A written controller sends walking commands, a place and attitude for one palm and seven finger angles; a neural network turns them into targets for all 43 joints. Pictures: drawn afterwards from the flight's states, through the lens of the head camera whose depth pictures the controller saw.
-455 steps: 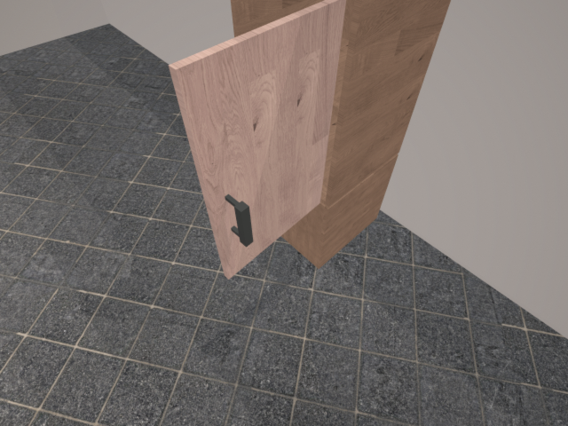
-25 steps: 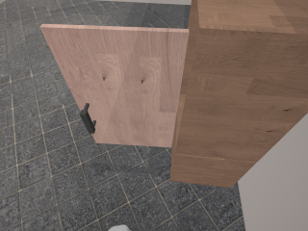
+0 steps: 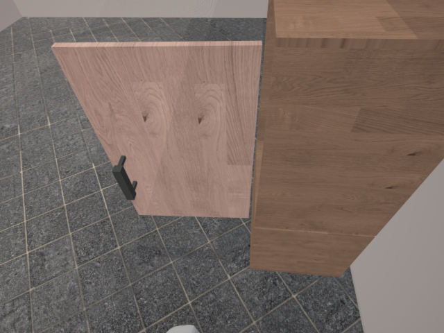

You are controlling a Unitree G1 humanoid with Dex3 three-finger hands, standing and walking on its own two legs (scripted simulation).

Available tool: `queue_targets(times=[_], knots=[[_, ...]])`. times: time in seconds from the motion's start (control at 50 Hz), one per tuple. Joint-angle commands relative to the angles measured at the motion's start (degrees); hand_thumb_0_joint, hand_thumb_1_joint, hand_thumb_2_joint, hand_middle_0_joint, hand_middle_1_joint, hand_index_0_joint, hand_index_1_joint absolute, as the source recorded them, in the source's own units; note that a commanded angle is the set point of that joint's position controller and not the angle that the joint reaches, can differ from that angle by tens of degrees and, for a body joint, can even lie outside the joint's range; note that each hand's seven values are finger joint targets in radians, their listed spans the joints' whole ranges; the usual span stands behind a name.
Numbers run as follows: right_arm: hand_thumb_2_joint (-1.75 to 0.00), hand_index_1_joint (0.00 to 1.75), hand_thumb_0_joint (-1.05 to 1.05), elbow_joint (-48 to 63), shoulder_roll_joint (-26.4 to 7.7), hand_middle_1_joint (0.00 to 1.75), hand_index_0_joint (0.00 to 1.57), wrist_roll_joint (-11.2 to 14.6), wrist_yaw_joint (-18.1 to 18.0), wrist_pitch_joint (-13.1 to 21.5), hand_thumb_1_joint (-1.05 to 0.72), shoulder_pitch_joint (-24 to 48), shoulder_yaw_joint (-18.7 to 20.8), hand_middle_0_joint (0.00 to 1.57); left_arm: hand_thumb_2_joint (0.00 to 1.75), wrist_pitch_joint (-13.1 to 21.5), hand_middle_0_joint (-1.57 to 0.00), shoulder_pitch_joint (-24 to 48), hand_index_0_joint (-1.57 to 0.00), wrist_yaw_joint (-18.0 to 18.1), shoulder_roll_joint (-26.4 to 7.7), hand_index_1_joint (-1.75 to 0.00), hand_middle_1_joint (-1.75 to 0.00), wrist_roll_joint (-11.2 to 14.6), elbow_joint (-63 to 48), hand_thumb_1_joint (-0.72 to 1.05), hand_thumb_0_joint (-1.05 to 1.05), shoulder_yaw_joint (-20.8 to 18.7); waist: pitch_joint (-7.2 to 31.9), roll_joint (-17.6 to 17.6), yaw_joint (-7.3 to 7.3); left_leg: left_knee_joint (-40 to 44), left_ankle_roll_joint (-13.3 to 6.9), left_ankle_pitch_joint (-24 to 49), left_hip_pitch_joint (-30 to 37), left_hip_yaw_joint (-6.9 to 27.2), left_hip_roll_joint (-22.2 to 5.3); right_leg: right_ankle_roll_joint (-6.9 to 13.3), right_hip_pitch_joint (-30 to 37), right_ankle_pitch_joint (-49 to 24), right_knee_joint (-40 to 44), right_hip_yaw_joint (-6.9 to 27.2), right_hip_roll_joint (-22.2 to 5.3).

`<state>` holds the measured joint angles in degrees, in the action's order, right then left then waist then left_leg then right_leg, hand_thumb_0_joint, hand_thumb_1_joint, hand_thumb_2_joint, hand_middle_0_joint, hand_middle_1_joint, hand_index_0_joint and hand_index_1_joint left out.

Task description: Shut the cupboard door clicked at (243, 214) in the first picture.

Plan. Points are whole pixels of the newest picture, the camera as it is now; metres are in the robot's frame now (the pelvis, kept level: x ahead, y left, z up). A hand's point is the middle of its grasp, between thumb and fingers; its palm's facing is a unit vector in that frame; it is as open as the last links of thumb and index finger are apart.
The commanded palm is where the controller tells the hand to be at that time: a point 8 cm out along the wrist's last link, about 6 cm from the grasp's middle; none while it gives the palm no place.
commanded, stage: come to a stop and stand still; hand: left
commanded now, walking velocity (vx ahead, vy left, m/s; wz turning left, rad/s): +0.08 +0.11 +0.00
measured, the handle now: (127, 177) +0.50 +0.30 -0.09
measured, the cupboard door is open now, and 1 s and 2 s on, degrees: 93 93 93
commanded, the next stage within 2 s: look again from close up in 0.34 s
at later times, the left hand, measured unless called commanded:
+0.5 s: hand out of the picture -0.01 +0.21 -0.16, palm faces +0.01 -0.98 -0.20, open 7.4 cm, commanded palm none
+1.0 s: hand out of the picture +0.05 +0.23 -0.17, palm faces -0.02 -0.98 -0.19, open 7.3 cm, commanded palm none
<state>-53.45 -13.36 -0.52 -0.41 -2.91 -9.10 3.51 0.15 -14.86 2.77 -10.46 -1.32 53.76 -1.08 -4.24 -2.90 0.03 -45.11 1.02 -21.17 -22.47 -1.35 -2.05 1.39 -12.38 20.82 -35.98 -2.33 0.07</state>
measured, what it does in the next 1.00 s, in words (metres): shifts its weight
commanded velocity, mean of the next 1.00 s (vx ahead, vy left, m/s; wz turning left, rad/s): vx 0.01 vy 0.01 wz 0.00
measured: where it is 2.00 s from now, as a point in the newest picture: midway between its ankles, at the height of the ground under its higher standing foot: outside the picture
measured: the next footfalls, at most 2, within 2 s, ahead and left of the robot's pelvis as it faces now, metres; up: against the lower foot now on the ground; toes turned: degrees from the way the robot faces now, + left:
right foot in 1.26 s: +0.10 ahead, -0.07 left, +0.00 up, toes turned +4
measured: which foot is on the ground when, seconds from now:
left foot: down 0.00-1.00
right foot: down 0.00-1.00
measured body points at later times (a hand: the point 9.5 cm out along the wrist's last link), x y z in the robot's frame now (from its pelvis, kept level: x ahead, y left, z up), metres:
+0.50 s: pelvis +0.01 +0.02 +0.01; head +0.02 +0.03 +0.46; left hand -0.01 +0.26 -0.15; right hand +0.00 -0.21 -0.14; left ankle +0.03 +0.10 -0.73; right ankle -0.01 -0.10 -0.73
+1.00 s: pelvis +0.03 +0.05 +0.02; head +0.04 +0.06 +0.47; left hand +0.06 +0.28 -0.15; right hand +0.08 -0.19 -0.13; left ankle +0.03 +0.10 -0.73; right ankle -0.01 -0.10 -0.73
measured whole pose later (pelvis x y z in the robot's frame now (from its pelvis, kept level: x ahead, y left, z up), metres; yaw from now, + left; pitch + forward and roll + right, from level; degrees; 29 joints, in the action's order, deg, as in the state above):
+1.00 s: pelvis +0.03 +0.05 +0.02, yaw -1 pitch -1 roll +0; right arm -62.8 -10.5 -0.4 -0.9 1.5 -11.1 -1.4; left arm 0.2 -14.4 1.9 -11.9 -0.7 62.0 1.4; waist -1.5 2.6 -0.5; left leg -22.8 -5.4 -12.9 -9.7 -6.6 3.7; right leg -2.8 -6.1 16.4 -23.3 -0.2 -3.3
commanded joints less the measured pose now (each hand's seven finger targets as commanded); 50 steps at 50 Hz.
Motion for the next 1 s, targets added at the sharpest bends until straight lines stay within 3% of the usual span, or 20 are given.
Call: queue_targets(times=[0.0, 0.02, 0.06, 0.08, 0.12, 0.16, 0.2, 0.26, 0.32, 0.4, 0.52, 0.6, 0.78, 0.86, 0.98], knots=[[-0.9, 0.3, 0.0, 5.55, -1.01, 0.3, 0.2, -0.11, 0.94, 1.16, -0.9, 0.66, -0.45, 0.2, 0.9, 1.64, -0.2, -0.21, -0.2, 0.61, -11.32, -0.3, -0.3, -0.39, -4.98, 0.9, 0.0, -1.82, 0.62, 10.83, 0.32, 4.42, -0.58, -0.7, 3.28, -2.08, 1.06, 7.42, -1.93, -26.97, 14.39, 12.06, -14.39], [-0.9, 0.3, 0.0, 4.81, -1.31, 0.3, 0.2, -0.27, 1.06, 1.03, -0.9, -0.87, -0.46, 0.2, 0.9, 1.41, -0.2, 0.53, -0.2, 0.45, -11.48, -0.3, -0.3, -0.21, -4.77, 0.9, 0.0, -1.65, -0.87, 11.86, 0.83, 7.63, -0.47, 0.84, 6.89, -2.5, 1.44, 6.51, -5.89, -14.69, 16.87, 11.97, -13.53], [-0.9, 0.3, 0.0, 3.18, -2.57, 0.3, 0.2, -0.6, 1.14, 1.36, -0.9, -4.62, -0.57, 0.2, 0.9, 0.79, -0.2, 1.82, -0.2, 0.18, -11.3, -0.3, -0.3, 0.03, -4.7, 0.9, 0.0, -1.57, -3.29, 9.54, 2.02, 14.36, -0.9, 3.54, 12.57, -1.76, 1.07, 4.42, -12.61, 5.57, 19.14, 11.4, -10.83], [-0.9, 0.3, 0.0, 2.46, -3.47, 0.3, 0.2, -0.71, 1.02, 1.63, -0.9, -6.31, -0.7, 0.2, 0.9, 0.5, -0.2, 1.57, -0.2, 0.07, -10.41, -0.3, -0.3, 0.1, -4.67, 0.9, 0.0, -1.46, -3.92, 6.4, 2.22, 17.6, -1.65, 3.28, 13.54, 0.24, -0.6, 3.24, -14.25, 9.32, 17.77, 9.64, -8.72], [-0.9, 0.3, 0.0, 2.27, -4.8, 0.3, 0.2, -1.31, 0.75, 1.96, -0.9, -6.86, -0.98, 0.2, 0.9, 0.0, -0.2, -0.12, -0.2, -0.03, -8.67, -0.3, -0.3, 0.09, -4.3, 0.9, 0.0, -1.24, -4.41, -1.26, 1.16, 23.68, -3.77, -4.82, 6.3, 5.46, -3.51, 1.66, -10.15, 11.51, 14.88, 6.6, -5.16], [-0.9, 0.3, 0.0, 2.15, -5.21, 0.3, 0.2, -1.31, 0.59, 2.36, -0.9, -5.43, -1.43, 0.2, 0.9, -0.14, -0.2, -2.71, -0.2, -0.24, -8.3, -0.3, -0.3, -0.09, -3.27, 0.9, 0.0, -1.01, -4.06, -2.18, -0.45, 28.07, -4.65, -10.32, -0.03, 8.45, -4.21, 0.98, -3.96, 7.62, 11.83, 4.3, -3.28], [-0.9, 0.3, 0.0, 1.89, -5.19, 0.3, 0.2, -1.14, 0.29, 2.67, -0.9, -5.07, -1.69, 0.2, 0.9, 0.14, -0.2, -5.27, -0.2, -0.45, -7.7, -0.3, -0.3, 0.02, -2.03, 0.9, 0.0, -0.77, -1.36, -1.32, -1.31, 28.25, -4.67, -9.19, -0.25, 8.04, -4.16, 1.12, -0.32, 4.41, 12.29, 4.36, -3.73], [-0.9, 0.3, 0.0, 0.71, -4.81, 0.3, 0.2, -1.03, 0.11, 2.88, -0.9, -6.84, -1.81, 0.2, 0.9, 0.34, -0.2, -5.62, -0.2, -0.67, -7.46, -0.3, -0.3, 0.09, -1.0, 0.9, 0.0, -0.46, 0.03, 1.96, -0.54, 26.97, -4.12, -6.91, 2.34, 6.81, -3.38, 1.5, -2.01, 6.02, 14.41, 5.89, -4.81], [-0.9, 0.3, 0.0, -0.95, -4.04, 0.3, 0.2, -0.69, -0.07, 3.34, -0.9, -8.34, -2.21, 0.2, 0.9, 0.76, -0.2, -5.75, -0.2, -0.68, -7.12, -0.3, -0.3, 0.25, 0.02, 0.9, 0.0, -0.08, 0.8, 3.21, -0.17, 26.29, -3.95, -2.71, 4.46, 5.98, -3.37, 1.47, -1.92, 3.09, 15.72, 6.55, -5.53], [-0.9, 0.3, 0.0, -3.26, -3.62, 0.3, 0.2, -0.33, -0.31, 4.05, -0.9, -9.22, -2.65, 0.2, 0.9, 1.17, -0.2, -6.17, -0.2, -0.66, -6.69, -0.3, -0.3, 0.39, 2.14, 0.9, 0.0, 0.45, 0.61, 3.14, -0.1, 26.35, -4.02, 2.76, 6.23, 5.52, -3.74, 1.33, -1.04, -2.75, 15.8, 6.24, -5.81], [-0.9, 0.3, 0.0, -6.09, -3.89, 0.3, 0.2, 0.12, -0.81, 5.01, -0.9, -9.03, -3.17, 0.2, 0.9, 1.45, -0.2, -7.08, -0.2, -0.44, -6.55, -0.3, -0.3, 0.55, 5.3, 0.9, 0.0, 0.99, 3.27, 2.9, -0.28, 24.9, -4.32, 15.35, 10.83, 4.32, -4.42, 0.5, 2.03, -12.14, 14.58, 5.26, -6.28], [-0.9, 0.3, 0.0, -7.24, -3.99, 0.3, 0.2, 0.19, -1.0, 5.08, -0.9, -8.38, -3.24, 0.2, 0.9, 1.32, -0.2, -6.79, -0.2, -0.26, -6.45, -0.3, -0.3, 0.49, 6.49, 0.9, 0.0, 1.21, 2.74, 2.71, -0.22, 24.78, -4.35, 19.44, 12.47, 3.92, -4.55, 0.04, 2.11, -13.78, 14.51, 4.82, -6.43], [-0.9, 0.3, 0.0, -8.05, -4.74, 0.3, 0.2, 0.12, -1.1, 4.9, -0.9, -5.79, -3.23, 0.2, 0.9, 0.85, -0.2, -5.02, -0.2, -0.29, -6.87, -0.3, -0.3, 0.3, 7.26, 0.9, 0.0, 1.3, 1.0, 2.76, -0.19, 26.96, -4.16, 18.95, 13.6, 4.35, -4.9, -0.62, 1.82, -12.57, 15.23, 4.52, -6.41], [-0.9, 0.3, 0.0, -7.83, -5.49, 0.3, 0.2, -0.03, -1.05, 4.96, -0.9, -4.8, -3.09, 0.2, 0.9, 0.74, -0.2, -4.31, -0.2, -0.37, -7.1, -0.3, -0.3, 0.3, 7.08, 0.9, 0.0, 1.21, 2.04, 2.54, -0.09, 27.46, -3.92, 19.08, 14.84, 4.49, -4.99, -0.87, 1.97, -12.45, 15.29, 4.5, -6.56], [-0.9, 0.3, 0.0, -7.93, -6.08, 0.3, 0.2, 0.09, -1.28, 5.1, -0.9, -4.47, -3.13, 0.2, 0.9, 0.58, -0.2, -3.15, -0.2, -0.42, -8.02, -0.3, -0.3, 0.34, 6.63, 0.9, 0.0, 0.94, 2.79, 2.17, -0.24, 27.15, -3.86, 25.54, 16.32, 4.36, -5.14, -1.11, 2.98, -13.77, 14.96, 4.11, -6.47]])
